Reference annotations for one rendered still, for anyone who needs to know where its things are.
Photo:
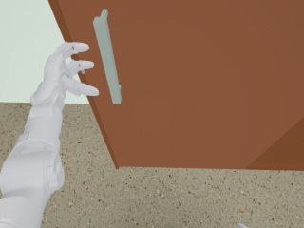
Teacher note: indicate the left robot hand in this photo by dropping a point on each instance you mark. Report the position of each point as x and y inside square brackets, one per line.
[56, 69]

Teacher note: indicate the handle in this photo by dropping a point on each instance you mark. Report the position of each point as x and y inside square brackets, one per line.
[104, 42]

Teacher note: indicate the robot left forearm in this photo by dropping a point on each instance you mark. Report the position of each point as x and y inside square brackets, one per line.
[44, 123]

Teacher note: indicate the wardrobe door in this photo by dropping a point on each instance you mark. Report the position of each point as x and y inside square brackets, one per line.
[205, 84]
[289, 149]

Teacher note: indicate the robot left upper arm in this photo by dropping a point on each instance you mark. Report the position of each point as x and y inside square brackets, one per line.
[28, 180]

